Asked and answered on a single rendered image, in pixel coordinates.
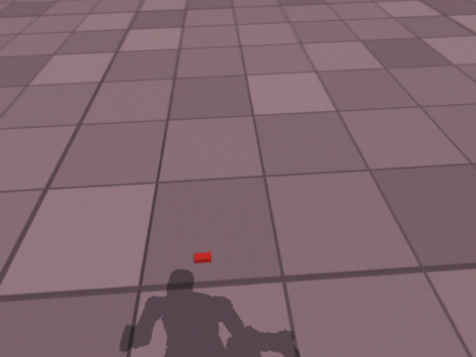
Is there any small box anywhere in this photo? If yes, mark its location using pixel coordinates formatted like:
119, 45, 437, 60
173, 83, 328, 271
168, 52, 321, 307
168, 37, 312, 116
194, 252, 211, 263

